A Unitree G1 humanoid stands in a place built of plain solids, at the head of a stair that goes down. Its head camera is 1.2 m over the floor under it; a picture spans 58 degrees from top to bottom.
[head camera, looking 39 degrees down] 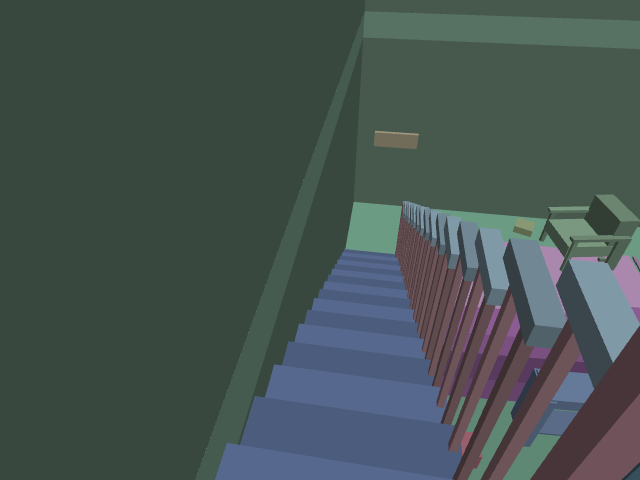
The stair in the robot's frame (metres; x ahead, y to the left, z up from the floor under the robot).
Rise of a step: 0.17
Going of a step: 0.27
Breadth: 0.78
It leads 9 degrees to the right of straight ahead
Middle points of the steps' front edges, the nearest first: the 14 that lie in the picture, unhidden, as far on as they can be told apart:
0.61 -0.09 -0.17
0.87 -0.13 -0.34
1.14 -0.17 -0.51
1.40 -0.21 -0.68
1.67 -0.26 -0.85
1.93 -0.30 -1.02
2.20 -0.34 -1.19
2.46 -0.38 -1.36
2.73 -0.43 -1.53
2.99 -0.47 -1.70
3.26 -0.51 -1.87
3.52 -0.55 -2.04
3.79 -0.60 -2.21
4.05 -0.64 -2.38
